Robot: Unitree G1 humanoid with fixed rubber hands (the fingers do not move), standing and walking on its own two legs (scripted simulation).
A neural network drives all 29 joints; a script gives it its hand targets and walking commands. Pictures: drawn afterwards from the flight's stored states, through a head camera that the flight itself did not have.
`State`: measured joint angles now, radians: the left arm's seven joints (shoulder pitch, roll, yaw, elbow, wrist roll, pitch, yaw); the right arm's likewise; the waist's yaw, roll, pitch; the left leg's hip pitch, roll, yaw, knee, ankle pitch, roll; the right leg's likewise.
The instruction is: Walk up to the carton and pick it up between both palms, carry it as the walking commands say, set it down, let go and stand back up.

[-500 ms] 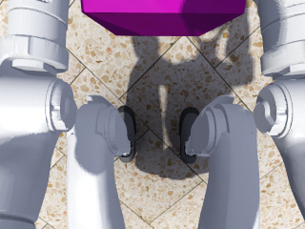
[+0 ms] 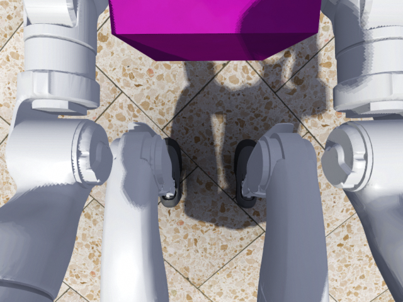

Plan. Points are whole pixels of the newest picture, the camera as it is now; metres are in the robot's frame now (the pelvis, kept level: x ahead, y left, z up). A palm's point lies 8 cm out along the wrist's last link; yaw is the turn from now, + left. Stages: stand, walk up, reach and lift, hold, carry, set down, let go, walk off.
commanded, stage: reach and lift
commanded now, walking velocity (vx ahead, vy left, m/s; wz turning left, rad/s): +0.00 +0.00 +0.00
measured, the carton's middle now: out of the picture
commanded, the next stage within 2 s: none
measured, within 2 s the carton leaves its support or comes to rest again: neither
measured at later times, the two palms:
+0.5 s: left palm out of the picture +0.54 +0.17 -0.02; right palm out of the picture +0.54 -0.15 -0.03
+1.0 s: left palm out of the picture +0.52 +0.17 +0.05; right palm out of the picture +0.52 -0.15 +0.05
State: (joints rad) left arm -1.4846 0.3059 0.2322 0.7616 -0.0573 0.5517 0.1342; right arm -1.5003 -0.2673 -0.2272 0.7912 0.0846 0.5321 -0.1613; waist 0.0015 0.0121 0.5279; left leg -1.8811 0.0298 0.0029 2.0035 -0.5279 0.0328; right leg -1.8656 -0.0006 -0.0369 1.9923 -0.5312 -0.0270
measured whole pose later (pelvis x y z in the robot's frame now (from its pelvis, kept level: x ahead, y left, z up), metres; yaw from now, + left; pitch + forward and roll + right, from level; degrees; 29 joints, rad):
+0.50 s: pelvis -0.01 +0.00 +0.05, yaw +0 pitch +19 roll -1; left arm -1.42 0.28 0.24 0.73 -0.03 0.59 0.13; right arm -1.43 -0.24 -0.25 0.76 0.06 0.57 -0.15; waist 0.00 0.01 0.53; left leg -1.70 0.02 0.00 1.85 -0.49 0.03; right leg -1.68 0.01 -0.04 1.84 -0.49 -0.03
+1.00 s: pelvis -0.02 +0.00 +0.10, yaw +0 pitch +14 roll -2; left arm -1.32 0.25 0.22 0.70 -0.02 0.59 0.13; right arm -1.33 -0.21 -0.26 0.71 0.05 0.57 -0.15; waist 0.00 0.01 0.53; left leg -1.48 0.02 -0.01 1.68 -0.45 0.02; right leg -1.46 0.01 -0.04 1.66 -0.45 -0.02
